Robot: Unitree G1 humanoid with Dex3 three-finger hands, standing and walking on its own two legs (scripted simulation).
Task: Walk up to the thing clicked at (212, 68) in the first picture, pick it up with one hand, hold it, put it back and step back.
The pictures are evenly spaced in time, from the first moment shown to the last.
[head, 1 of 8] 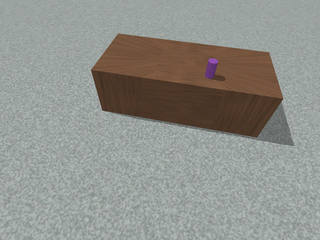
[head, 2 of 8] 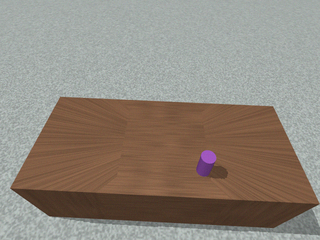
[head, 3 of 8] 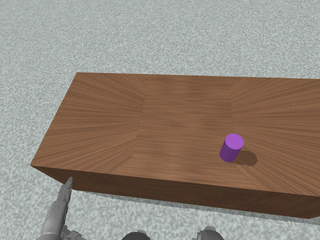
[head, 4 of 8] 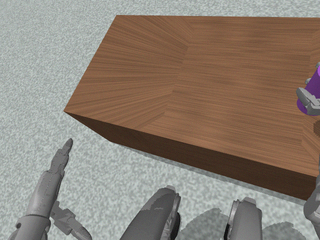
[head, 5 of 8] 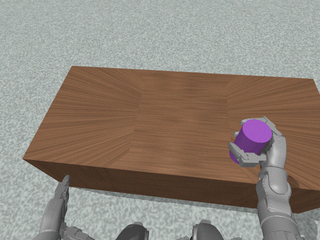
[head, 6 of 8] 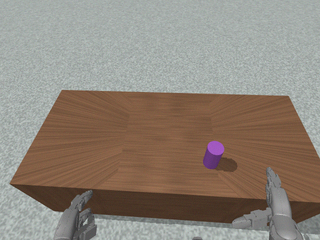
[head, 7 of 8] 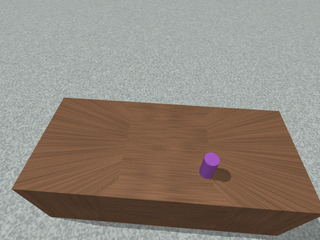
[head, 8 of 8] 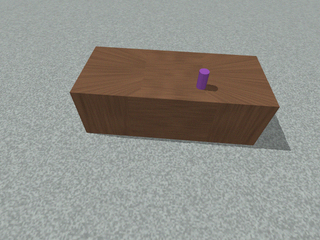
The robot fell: no
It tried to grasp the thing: yes
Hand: right
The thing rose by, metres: 0.30
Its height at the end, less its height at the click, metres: +0.00
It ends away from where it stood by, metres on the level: 0.02
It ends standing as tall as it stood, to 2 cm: yes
